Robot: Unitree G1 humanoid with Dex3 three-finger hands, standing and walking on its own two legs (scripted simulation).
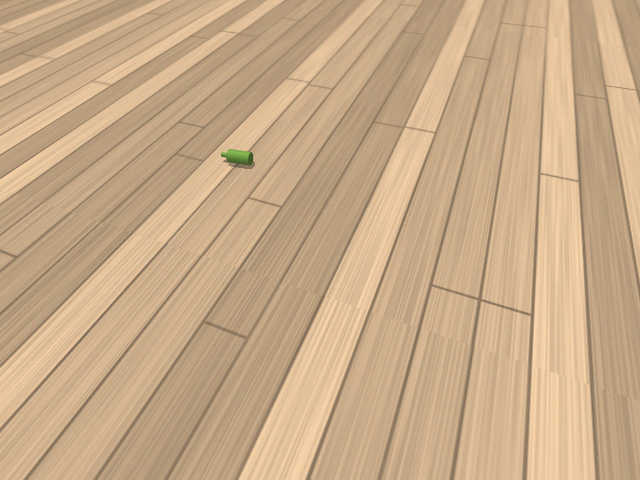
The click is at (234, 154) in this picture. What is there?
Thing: lying bottle
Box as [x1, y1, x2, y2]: [221, 149, 252, 164]
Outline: 221,152 221,156 225,156 227,161 244,164 250,164 252,161 251,152 228,149 226,153
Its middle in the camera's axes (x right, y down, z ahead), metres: -0.43 -0.43 +2.06
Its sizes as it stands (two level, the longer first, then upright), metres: 0.166 0.069 0.069
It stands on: the floor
